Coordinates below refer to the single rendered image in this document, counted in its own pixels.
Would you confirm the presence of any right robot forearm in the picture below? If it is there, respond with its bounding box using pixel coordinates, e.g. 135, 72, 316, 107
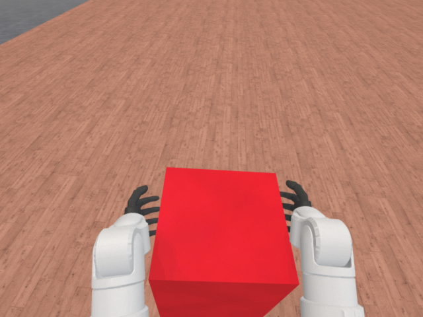
289, 206, 365, 317

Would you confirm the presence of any left robot forearm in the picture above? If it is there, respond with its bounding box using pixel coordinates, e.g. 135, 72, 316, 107
90, 213, 151, 317

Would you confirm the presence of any robot left hand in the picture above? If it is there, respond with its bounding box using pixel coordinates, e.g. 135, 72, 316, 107
124, 185, 160, 236

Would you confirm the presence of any carton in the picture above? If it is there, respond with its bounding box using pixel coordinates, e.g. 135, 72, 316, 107
149, 167, 299, 317

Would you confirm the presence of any robot right hand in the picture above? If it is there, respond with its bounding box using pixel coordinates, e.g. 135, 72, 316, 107
280, 180, 311, 232

